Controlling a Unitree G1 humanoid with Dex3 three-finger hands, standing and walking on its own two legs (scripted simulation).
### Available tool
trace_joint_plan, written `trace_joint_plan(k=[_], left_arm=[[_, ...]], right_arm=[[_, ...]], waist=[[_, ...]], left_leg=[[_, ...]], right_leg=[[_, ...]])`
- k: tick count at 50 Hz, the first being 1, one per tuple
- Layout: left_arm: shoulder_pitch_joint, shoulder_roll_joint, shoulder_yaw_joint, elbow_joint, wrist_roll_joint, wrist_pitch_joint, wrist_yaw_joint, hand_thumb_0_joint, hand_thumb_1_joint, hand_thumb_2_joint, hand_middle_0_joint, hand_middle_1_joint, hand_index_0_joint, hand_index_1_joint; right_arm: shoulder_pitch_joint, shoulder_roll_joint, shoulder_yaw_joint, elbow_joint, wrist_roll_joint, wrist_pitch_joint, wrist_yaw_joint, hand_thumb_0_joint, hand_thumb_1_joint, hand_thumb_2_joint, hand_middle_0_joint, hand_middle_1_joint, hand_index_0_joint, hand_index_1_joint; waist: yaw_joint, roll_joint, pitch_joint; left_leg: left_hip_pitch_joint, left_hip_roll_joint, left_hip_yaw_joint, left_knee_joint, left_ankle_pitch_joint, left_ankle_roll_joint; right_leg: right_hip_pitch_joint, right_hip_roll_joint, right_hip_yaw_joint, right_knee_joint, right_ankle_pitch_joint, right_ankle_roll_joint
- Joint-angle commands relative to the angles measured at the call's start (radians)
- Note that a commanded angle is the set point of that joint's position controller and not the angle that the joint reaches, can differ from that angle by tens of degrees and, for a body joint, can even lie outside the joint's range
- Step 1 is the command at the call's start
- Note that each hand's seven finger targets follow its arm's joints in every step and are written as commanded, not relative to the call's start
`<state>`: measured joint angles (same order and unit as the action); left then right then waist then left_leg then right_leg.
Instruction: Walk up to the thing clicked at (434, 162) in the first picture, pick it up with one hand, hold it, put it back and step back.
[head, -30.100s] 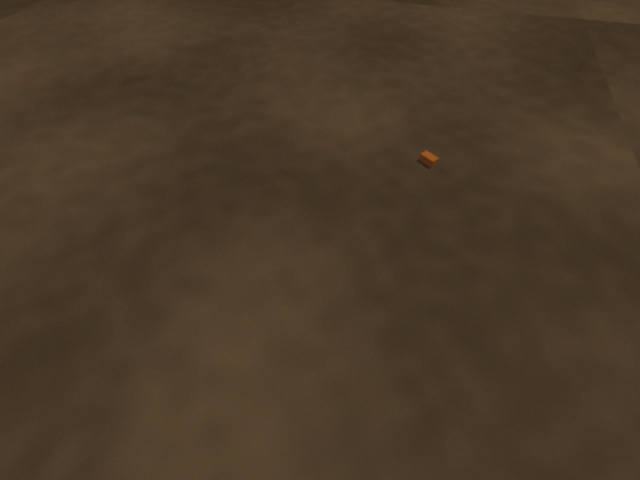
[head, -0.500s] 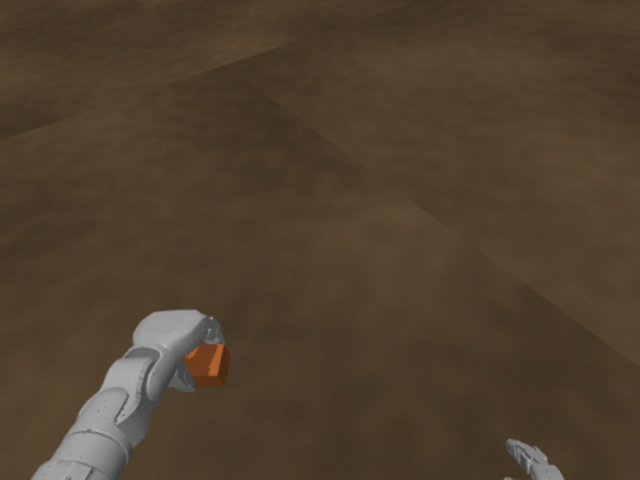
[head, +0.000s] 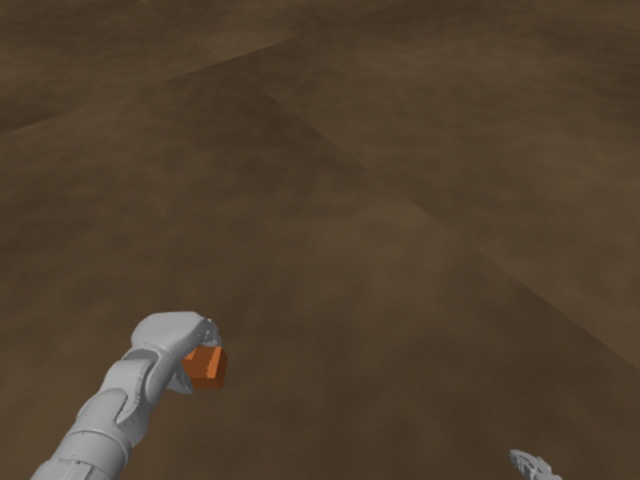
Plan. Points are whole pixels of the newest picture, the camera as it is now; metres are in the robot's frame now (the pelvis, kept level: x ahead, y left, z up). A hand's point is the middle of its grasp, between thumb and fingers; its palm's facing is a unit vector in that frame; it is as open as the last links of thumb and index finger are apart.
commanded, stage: crouch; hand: left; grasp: from above
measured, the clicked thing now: (193, 367) +0.31 +0.22 -0.07
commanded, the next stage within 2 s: none
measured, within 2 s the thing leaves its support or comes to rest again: neither
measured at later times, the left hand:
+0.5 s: hand (208, 384) +0.34 +0.24 -0.20, palm faces -0.41 +0.05 -0.91, open 7.5 cm
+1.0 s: hand (234, 400) +0.39 +0.26 -0.44, palm faces -0.45 +0.01 -0.89, open 7.5 cm
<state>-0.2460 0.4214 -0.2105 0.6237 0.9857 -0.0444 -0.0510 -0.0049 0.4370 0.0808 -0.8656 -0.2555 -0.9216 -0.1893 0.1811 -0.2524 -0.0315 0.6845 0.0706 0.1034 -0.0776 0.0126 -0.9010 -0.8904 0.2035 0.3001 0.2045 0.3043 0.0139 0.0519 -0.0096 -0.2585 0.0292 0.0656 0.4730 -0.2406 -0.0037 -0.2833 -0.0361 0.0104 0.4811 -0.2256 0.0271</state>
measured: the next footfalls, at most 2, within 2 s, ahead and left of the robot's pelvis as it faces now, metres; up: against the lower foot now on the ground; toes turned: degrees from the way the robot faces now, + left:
none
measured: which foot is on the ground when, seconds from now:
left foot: down 0.00-1.00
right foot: down 0.00-1.00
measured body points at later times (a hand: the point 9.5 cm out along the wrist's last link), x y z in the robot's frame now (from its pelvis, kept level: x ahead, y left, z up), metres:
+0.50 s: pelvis -0.04 +0.00 -0.11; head +0.07 +0.02 +0.33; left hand +0.35 +0.24 -0.15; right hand +0.05 -0.29 -0.23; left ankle +0.00 +0.12 -0.74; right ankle +0.01 -0.14 -0.74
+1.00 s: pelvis -0.07 +0.01 -0.30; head +0.15 +0.05 +0.09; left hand +0.41 +0.25 -0.39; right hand -0.03 -0.26 -0.42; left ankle +0.00 +0.12 -0.74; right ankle +0.01 -0.14 -0.74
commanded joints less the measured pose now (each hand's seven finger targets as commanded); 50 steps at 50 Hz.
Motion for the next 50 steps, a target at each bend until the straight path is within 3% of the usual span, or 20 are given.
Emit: trace_joint_plan(k=[1,6,8,13,14,16,18,20,23,24,26,27,30,32,33,35,37,43,44,50], left_arm=[[-0.285,0.186,0.104,-0.134,0.009,-0.013,0.06,0.0,0.821,0.275,-1.111,-0.321,-1.155,-0.279],[-0.309,0.166,0.109,-0.012,0.045,-0.046,0.136,0.0,0.793,0.265,-1.117,-0.283,-1.152,-0.249],[-0.372,0.188,0.117,0.042,0.074,-0.06,0.175,0.0,0.784,0.269,-1.106,-0.297,-1.143,-0.262],[-0.482,0.143,0.09,0.191,0.134,-0.083,0.28,0.0,0.799,0.233,-1.12,-0.287,-1.162,-0.247],[-0.533,0.178,0.11,0.192,0.146,-0.092,0.305,0.0,0.769,0.235,-1.105,-0.271,-1.143,-0.235],[-0.571,0.154,0.101,0.262,0.162,-0.093,0.35,0.0,0.739,0.243,-1.086,-0.284,-1.123,-0.249],[-0.626,0.179,0.113,0.317,0.191,-0.086,0.387,0.0,0.766,0.27,-1.116,-0.283,-1.148,-0.253],[-0.677,0.2,0.126,0.364,0.196,-0.076,0.413,0.0,0.786,0.242,-1.114,-0.283,-1.154,-0.245],[-0.772,0.219,0.135,0.402,0.192,-0.065,0.428,0.0,0.786,0.271,-1.114,-0.307,-1.153,-0.27],[-0.756,0.215,0.138,0.45,0.188,-0.057,0.432,0.0,0.788,0.273,-1.111,-0.314,-1.151,-0.276],[-0.786,0.209,0.138,0.447,0.185,-0.049,0.429,0.0,0.775,0.278,-1.112,-0.291,-1.146,-0.259],[-0.803,0.237,0.152,0.429,0.188,-0.046,0.429,0.0,0.787,0.267,-1.119,-0.294,-1.156,-0.259],[-0.852,0.288,0.184,0.429,0.189,-0.032,0.424,0.0,0.756,0.28,-1.104,-0.294,-1.137,-0.263],[-0.824,0.297,0.199,0.516,0.192,-0.02,0.417,0.0,0.729,0.271,-1.071,-0.31,-1.11,-0.274],[-0.894,0.31,0.202,0.452,0.185,-0.027,0.414,0.0,0.721,0.254,-1.059,-0.304,-1.1,-0.265],[-0.863,0.344,0.222,0.511,0.194,-0.03,0.399,0.0,0.766,0.23,-1.09,-0.288,-1.135,-0.244],[-0.916,0.348,0.226,0.474,0.191,-0.048,0.386,0.0,0.762,0.247,-1.086,-0.286,-1.129,-0.244],[-0.938,0.392,0.257,0.501,0.221,-0.099,0.374,0.0,0.822,0.249,-1.109,-0.32,-1.164,-0.265],[-1.002,0.412,0.261,0.451,0.227,-0.111,0.377,0.0,0.814,0.257,-1.104,-0.333,-1.159,-0.279],[-1.041,0.442,0.283,0.495,0.255,-0.123,0.404,0.0,0.808,0.219,-1.103,-0.319,-1.161,-0.262]], right_arm=[[-0.071,-0.129,-0.045,-0.135,-0.006,-0.031,-0.001,0.0,-0.882,-0.894,0.201,0.3,0.201,0.3],[-0.048,-0.125,-0.047,-0.113,-0.019,-0.024,0.005,0.0,-0.889,-0.896,0.2,0.3,0.2,0.3],[-0.029,-0.128,-0.049,-0.095,-0.028,-0.019,0.01,0.0,-0.888,-0.896,0.2,0.3,0.2,0.3],[0.04,-0.141,-0.071,-0.058,-0.052,-0.026,0.029,0.0,-0.894,-0.896,0.199,0.3,0.2,0.3],[0.058,-0.146,-0.077,-0.056,-0.057,-0.028,0.032,0.0,-0.893,-0.895,0.199,0.299,0.2,0.299],[0.077,-0.148,-0.083,-0.064,-0.064,-0.034,0.042,0.0,-0.896,-0.897,0.2,0.3,0.2,0.3],[0.095,-0.156,-0.088,-0.067,-0.07,-0.038,0.047,0.0,-0.897,-0.897,0.2,0.3,0.2,0.3],[0.112,-0.161,-0.091,-0.065,-0.076,-0.045,0.048,0.0,-0.894,-0.896,0.2,0.3,0.2,0.3],[0.131,-0.166,-0.094,-0.052,-0.087,-0.063,0.043,0.0,-0.895,-0.897,0.199,0.299,0.2,0.299],[0.141,-0.171,-0.097,-0.048,-0.088,-0.068,0.042,0.0,-0.895,-0.896,0.199,0.299,0.2,0.299],[0.155,-0.173,-0.101,-0.043,-0.095,-0.08,0.04,0.0,-0.891,-0.895,0.2,0.299,0.2,0.299],[0.161,-0.176,-0.104,-0.04,-0.097,-0.085,0.039,0.0,-0.893,-0.895,0.2,0.299,0.2,0.299],[0.169,-0.178,-0.102,-0.039,-0.101,-0.092,0.036,0.0,-0.893,-0.896,0.2,0.299,0.2,0.299],[0.175,-0.181,-0.098,-0.031,-0.106,-0.096,0.036,0.0,-0.893,-0.896,0.2,0.299,0.2,0.299],[0.171,-0.173,-0.096,-0.032,-0.108,-0.101,0.036,0.0,-0.891,-0.895,0.2,0.299,0.2,0.299],[0.182,-0.187,-0.095,-0.031,-0.112,-0.106,0.041,0.0,-0.893,-0.895,0.2,0.299,0.2,0.299],[0.185,-0.187,-0.092,-0.028,-0.115,-0.111,0.049,0.0,-0.89,-0.895,0.2,0.299,0.2,0.299],[0.22,-0.201,-0.075,-0.011,-0.13,-0.132,0.077,0.0,-0.893,-0.896,0.2,0.299,0.2,0.299],[0.221,-0.204,-0.075,-0.01,-0.131,-0.135,0.082,0.0,-0.893,-0.896,0.2,0.299,0.2,0.299],[0.25,-0.219,-0.066,0.02,-0.155,-0.145,0.118,0.0,-0.901,-0.9,0.2,0.299,0.2,0.299]], waist=[[-0.003,-0.06,-0.216],[-0.034,-0.114,-0.188],[-0.05,-0.096,-0.203],[-0.089,-0.066,-0.324],[-0.086,-0.046,-0.367],[-0.096,-0.024,-0.398],[-0.101,-0.006,-0.451],[-0.104,-0.011,-0.488],[-0.124,0.021,-0.563],[-0.13,0.018,-0.561],[-0.137,0.049,-0.646],[-0.134,0.055,-0.695],[-0.151,0.077,-0.722],[-0.158,0.034,-0.667],[-0.163,0.074,-0.699],[-0.171,0.064,-0.709],[-0.182,0.088,-0.734],[-0.211,0.115,-0.799],[-0.214,0.147,-0.832],[-0.226,0.223,-0.863]], left_leg=[[0.094,-0.031,-0.025,-0.044,0.219,0.013],[0.014,-0.047,-0.021,0.014,0.158,0.019],[-0.041,-0.049,-0.021,0.066,0.13,0.018],[-0.22,-0.044,-0.029,0.301,0.116,0.007],[-0.266,-0.042,-0.029,0.354,0.106,0.005],[-0.366,-0.039,-0.03,0.447,0.07,0.004],[-0.457,-0.04,-0.035,0.522,0.025,0.005],[-0.55,-0.039,-0.042,0.582,-0.022,0.008],[-0.655,-0.033,-0.063,0.673,-0.089,0.011],[-0.689,-0.03,-0.075,0.697,-0.117,0.009],[-0.735,-0.029,-0.079,0.765,-0.111,0.01],[-0.748,-0.026,-0.086,0.798,-0.098,0.011],[-0.85,-0.024,-0.091,0.856,-0.159,0.01],[-0.925,-0.022,-0.111,0.881,-0.235,0.01],[-0.945,-0.023,-0.109,0.902,-0.261,0.01],[-0.978,-0.021,-0.126,0.945,-0.279,0.01],[-1.023,-0.024,-0.129,0.995,-0.291,0.012],[-1.096,-0.025,-0.153,1.14,-0.222,0.012],[-1.095,-0.024,-0.156,1.155,-0.228,0.009],[-1.1,-0.02,-0.153,1.266,-0.138,0.004]], right_leg=[[0.042,0.06,-0.026,-0.046,0.16,-0.039],[-0.029,0.046,-0.016,-0.015,0.122,-0.031],[-0.09,0.044,-0.014,0.028,0.102,-0.031],[-0.296,0.046,-0.013,0.245,0.1,-0.036],[-0.339,0.048,-0.014,0.292,0.089,-0.039],[-0.437,0.049,-0.015,0.38,0.055,-0.042],[-0.53,0.051,-0.017,0.454,0.009,-0.045],[-0.594,0.053,-0.023,0.52,-0.036,-0.048],[-0.711,0.054,-0.032,0.62,-0.093,-0.053],[-0.761,0.053,-0.036,0.655,-0.117,-0.055],[-0.818,0.054,-0.041,0.729,-0.12,-0.06],[-0.836,0.052,-0.044,0.765,-0.112,-0.061],[-0.904,0.048,-0.047,0.835,-0.156,-0.064],[-0.992,0.047,-0.053,0.873,-0.222,-0.064],[-1.014,0.046,-0.051,0.895,-0.245,-0.066],[-1.078,0.044,-0.061,0.948,-0.266,-0.068],[-1.13,0.042,-0.064,0.994,-0.276,-0.069],[-1.285,0.036,-0.085,1.135,-0.242,-0.068],[-1.307,0.037,-0.087,1.157,-0.246,-0.07],[-1.411,0.031,-0.099,1.257,-0.199,-0.069]])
